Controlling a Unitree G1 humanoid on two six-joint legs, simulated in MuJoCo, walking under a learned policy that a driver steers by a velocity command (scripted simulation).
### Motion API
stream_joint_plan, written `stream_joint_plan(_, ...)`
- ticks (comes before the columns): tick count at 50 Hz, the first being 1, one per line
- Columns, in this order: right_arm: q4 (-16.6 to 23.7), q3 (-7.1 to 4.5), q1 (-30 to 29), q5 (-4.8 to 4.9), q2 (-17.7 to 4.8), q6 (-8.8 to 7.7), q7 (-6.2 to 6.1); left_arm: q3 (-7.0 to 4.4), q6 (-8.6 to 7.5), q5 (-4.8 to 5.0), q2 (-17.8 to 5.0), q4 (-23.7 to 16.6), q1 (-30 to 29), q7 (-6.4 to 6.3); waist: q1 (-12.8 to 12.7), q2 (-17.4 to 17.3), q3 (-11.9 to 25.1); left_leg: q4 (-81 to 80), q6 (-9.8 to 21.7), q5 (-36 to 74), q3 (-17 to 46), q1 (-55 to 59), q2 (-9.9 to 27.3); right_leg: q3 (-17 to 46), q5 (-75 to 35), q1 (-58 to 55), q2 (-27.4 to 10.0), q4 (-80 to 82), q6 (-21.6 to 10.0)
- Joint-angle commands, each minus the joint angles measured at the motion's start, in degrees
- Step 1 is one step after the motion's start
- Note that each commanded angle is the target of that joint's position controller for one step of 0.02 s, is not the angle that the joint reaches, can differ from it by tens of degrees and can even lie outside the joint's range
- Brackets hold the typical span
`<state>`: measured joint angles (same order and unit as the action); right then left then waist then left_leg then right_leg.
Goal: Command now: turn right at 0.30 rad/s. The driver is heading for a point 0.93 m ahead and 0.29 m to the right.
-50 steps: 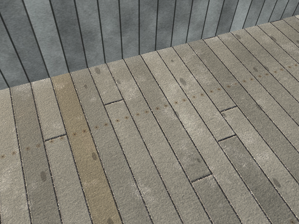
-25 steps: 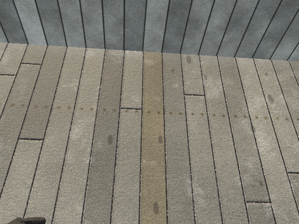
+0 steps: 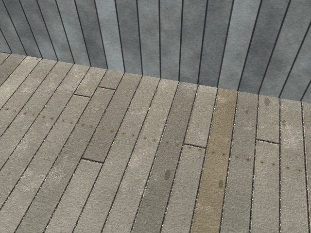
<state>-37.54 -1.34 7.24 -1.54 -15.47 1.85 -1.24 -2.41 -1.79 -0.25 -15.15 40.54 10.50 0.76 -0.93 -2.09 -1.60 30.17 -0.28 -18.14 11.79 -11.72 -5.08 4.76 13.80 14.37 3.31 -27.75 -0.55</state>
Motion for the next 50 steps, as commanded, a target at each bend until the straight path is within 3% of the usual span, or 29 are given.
stream_joint_plan(1,3.53,-3.59,0.39,0.57,-8.68,-0.82,-0.65,-3.59,-0.45,1.51,-14.15,-5.21,-3.76,-0.62,2.31,11.77,3.42,1.78,-1.34,0.87,-4.40,-3.02,0.83,20.15,-17.57,-4.64,-12.42,6.17,-8.78)
stream_joint_plan(5,3.82,-3.88,-0.46,1.46,-6.64,-2.11,-0.45,-4.40,0.73,1.82,-13.40,-5.55,0.72,-1.84,-0.14,12.10,6.30,10.41,-2.06,-12.78,-4.67,-12.84,-0.59,29.45,-28.60,-13.00,-16.22,4.78,-13.39)
stream_joint_plan(8,3.61,-4.18,-0.12,2.22,-6.55,-2.88,0.17,-5.55,2.15,2.58,-14.26,-6.01,-0.32,-2.73,0.13,9.10,7.95,10.83,-3.04,-11.86,-2.88,-14.74,0.41,29.89,-29.25,-14.66,-15.14,4.47,-12.24)
stream_joint_plan(10,2.70,-4.21,2.56,3.05,-6.29,-3.66,1.05,-5.51,3.69,3.64,-13.18,-6.87,-2.61,-3.23,1.85,8.17,9.28,1.39,-1.69,-5.54,-4.47,-4.50,0.68,27.60,1.97,-5.11,-10.55,7.33,-9.44)
stream_joint_plan(11,1.32,-4.41,5.79,3.56,-5.65,-3.96,1.37,-5.10,4.19,3.55,-12.54,-8.01,-5.79,-3.24,4.74,8.94,7.55,-6.09,-0.56,0.94,-6.50,5.22,0.43,25.53,16.43,4.91,-7.25,8.36,-7.52)
stream_joint_plan(12,-0.55,-5.38,10.98,3.61,-7.66,-4.00,1.08,-4.45,4.11,3.07,-11.02,-9.10,-7.55,-3.25,7.76,7.94,6.11,-10.39,0.73,3.81,-5.89,17.44,2.96,21.92,23.48,17.59,-3.59,5.06,-4.11)
stream_joint_plan(13,-0.74,-6.40,14.81,2.91,-12.60,-4.12,0.48,-2.83,3.76,2.53,-5.09,-9.42,-4.61,-2.87,7.23,-3.98,8.03,-15.16,4.71,-13.01,11.74,25.19,17.41,11.41,24.10,27.82,3.16,-13.67,-0.54)
stream_joint_plan(14,0.34,-6.59,11.97,-0.14,-15.87,-5.28,1.10,-2.57,2.18,2.68,-5.31,-12.20,-6.70,-2.54,5.75,-8.93,1.97,-21.07,9.58,-25.05,28.92,16.94,26.87,10.74,16.14,35.59,0.92,-23.67,-0.15)
stream_joint_plan(15,2.10,-5.89,6.74,-0.43,-13.55,-6.35,0.75,-3.16,1.29,2.66,-8.60,-11.64,-5.58,-2.11,3.19,-7.00,-1.37,-21.71,10.20,-27.59,27.29,13.60,27.41,9.57,11.10,37.24,-3.48,-29.28,-0.05)
stream_joint_plan(17,2.73,-4.62,5.36,1.55,-9.83,-6.94,-0.31,-3.86,0.65,1.89,-10.40,-8.70,-1.72,-1.32,2.74,-4.04,-1.36,-20.59,6.47,-17.12,14.43,15.47,22.38,6.57,3.40,37.30,-5.39,-33.89,1.87)
stream_joint_plan(22,0.31,-3.59,12.93,0.48,-9.43,-8.27,-0.04,-2.86,-0.05,2.74,-7.88,-9.47,-2.47,-0.02,5.45,-3.07,-4.30,-21.91,4.49,-5.74,-1.31,12.58,17.80,2.16,-8.85,41.29,-8.11,-45.04,2.35)
stream_joint_plan(28,-2.95,-2.99,17.67,-0.41,-8.88,-8.08,0.40,-2.12,-0.48,3.59,-6.75,-10.96,-6.68,1.48,7.00,-2.08,-8.83,-24.17,3.90,5.52,-11.87,14.57,18.58,0.35,-15.74,44.87,-9.24,-38.96,2.45)
stream_joint_plan(30,-4.70,-2.56,19.85,-0.22,-7.47,-7.76,0.38,-1.66,-0.79,3.55,-5.98,-11.32,-9.08,2.44,7.79,-0.08,-10.73,-23.93,2.29,13.29,-17.01,16.94,17.53,-2.51,-15.44,45.23,-8.61,-34.67,1.09)
stream_joint_plan(33,-7.59,-2.14,23.52,0.54,-7.80,-7.03,0.29,0.41,-2.02,3.28,-1.79,-13.74,-15.37,4.09,8.90,0.86,-12.95,-23.72,2.93,26.14,-19.27,18.06,19.58,-6.86,-13.22,41.68,-7.27,-24.15,-1.68)
stream_joint_plan(35,-8.34,-1.72,21.61,0.50,-9.17,-6.77,-0.04,0.36,-1.99,3.34,-2.32,-14.50,-15.31,4.29,5.71,-1.97,-8.76,-20.35,3.58,58.65,-22.99,18.17,18.93,-12.63,-9.25,28.63,-2.38,-18.72,-4.88)
stream_joint_plan(36,-8.94,-2.46,22.65,1.23,-12.71,-6.55,-0.58,0.26,-2.12,2.87,-2.38,-14.76,-14.95,4.44,3.97,-5.62,-7.21,-16.05,4.33,77.40,-23.70,18.74,21.33,-14.91,-5.90,24.45,-0.67,-18.44,-5.96)
stream_joint_plan(37,-9.35,-2.85,21.93,1.44,-14.97,-6.05,-1.14,-0.46,-1.83,2.68,-3.89,-14.76,-11.04,4.35,0.04,-8.08,-5.14,-10.21,5.41,91.85,-23.74,20.60,23.24,-15.90,-1.54,19.71,1.73,-17.49,-7.30)
stream_joint_plan(38,-10.19,-2.61,21.75,1.23,-14.89,-5.43,-0.94,-2.19,-1.59,2.56,-7.41,-13.30,-3.41,3.79,-5.17,-9.66,-0.89,-0.77,6.69,92.75,-22.85,20.15,23.57,-14.18,0.66,10.15,2.78,-14.44,-9.38)
stream_joint_plan(39,-10.73,-2.38,19.68,1.44,-14.71,-5.04,-0.92,-4.41,-1.16,3.11,-11.43,-10.11,9.14,2.53,-12.75,-8.13,5.22,11.76,7.14,87.75,-22.42,13.72,23.25,-11.06,-4.16,-7.71,2.32,-5.93,-12.43)
stream_joint_plan(40,-9.18,-1.02,19.15,0.81,-10.52,-5.86,-0.85,-5.33,-0.18,3.14,-14.65,-6.32,19.73,1.06,-14.89,-1.73,11.60,31.77,6.75,43.81,-19.93,-5.53,19.17,3.94,-0.85,-32.12,-6.97,-8.26,-12.70)
stream_joint_plan(41,-7.38,1.23,26.81,3.17,-2.69,-8.20,0.37,-5.28,-1.02,1.59,-17.37,-6.86,18.92,0.41,-6.96,14.54,23.68,54.59,5.22,-8.09,-11.90,-24.43,5.63,37.34,20.08,-47.79,-24.07,0.59,-20.60)
stream_joint_plan(42,-6.44,-1.20,17.56,6.28,-11.37,-10.19,0.73,-3.76,-1.98,0.06,-10.46,-6.11,19.91,0.45,-11.94,4.02,22.97,56.53,7.26,-5.89,-0.25,-27.22,6.39,40.40,27.50,-41.32,-24.02,9.52,-16.61)
stream_joint_plan(43,-2.92,-1.32,10.97,8.16,-9.42,-10.31,0.80,-3.13,-2.76,-0.71,-9.21,-4.59,17.60,0.63,-9.34,4.23,10.63,55.23,6.98,-2.37,-1.67,-30.83,7.96,31.31,22.52,-30.77,-22.78,12.23,-14.16)
stream_joint_plan(44,-2.82,-0.67,10.00,7.17,-6.56,-9.90,0.66,-3.02,-3.66,-0.51,-8.46,-3.39,14.57,0.94,-5.78,-1.55,2.87,50.15,6.46,0.72,-1.70,-29.82,11.02,22.28,10.98,-21.08,-21.15,13.22,-12.42)
stream_joint_plan(45,-3.69,-1.07,11.78,5.78,-5.23,-8.66,0.57,-2.36,-4.24,-0.82,-5.14,-2.84,10.27,1.10,-2.01,0.65,-0.02,47.28,5.40,4.78,-2.60,-28.82,13.15,16.12,9.48,-14.83,-18.78,14.90,-11.47)
stream_joint_plan(46,-5.54,-1.24,15.68,5.58,-4.48,-7.05,0.87,-1.88,-4.72,-1.29,-2.64,-2.63,7.60,1.24,0.80,4.08,-1.38,46.64,4.68,7.61,-2.21,-23.87,15.12,10.28,4.68,-8.44,-16.85,15.98,-10.08)
stream_joint_plan(47,-6.95,-1.39,17.94,5.43,-3.41,-5.51,1.08,-1.71,-5.02,-0.76,-0.66,-1.96,6.14,1.43,2.08,4.92,-1.98,47.01,4.00,8.45,-2.89,-22.68,16.03,5.35,0.77,-5.62,-15.26,16.93,-8.67)
stream_joint_plan(48,-7.72,-1.48,18.73,5.31,-2.86,-4.37,1.29,-1.74,-5.33,0.19,-0.02,-1.12,6.21,1.58,2.48,4.87,-2.74,47.32,3.45,8.50,-3.02,-22.72,16.75,-0.11,-6.81,-3.87,-14.12,16.45,-6.69)
stream_joint_plan(50,-6.46,-1.44,15.30,5.04,-2.09,-3.28,1.37,-2.39,-6.00,0.05,-2.20,-0.21,4.89,1.34,2.93,5.51,-5.90,45.62,1.88,11.94,-3.85,-26.78,16.90,-5.93,-10.56,-0.30,-13.16,19.56,-4.72)
